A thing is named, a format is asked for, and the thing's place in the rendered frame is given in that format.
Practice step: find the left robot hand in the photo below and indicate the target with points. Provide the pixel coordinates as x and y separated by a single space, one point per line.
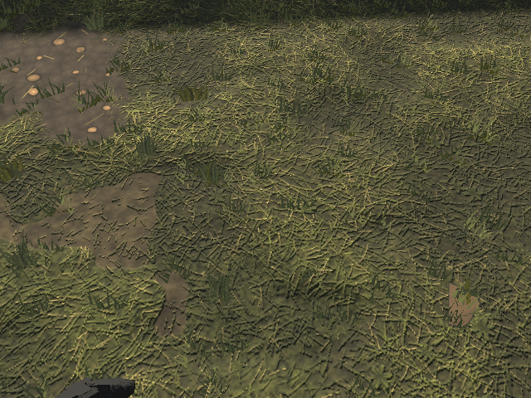
104 388

